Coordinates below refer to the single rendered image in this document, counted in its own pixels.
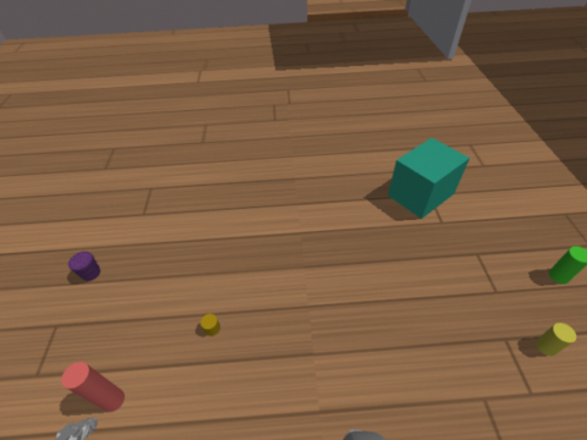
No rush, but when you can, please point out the left robot hand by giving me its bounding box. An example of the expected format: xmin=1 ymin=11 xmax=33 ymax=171
xmin=55 ymin=418 xmax=98 ymax=440

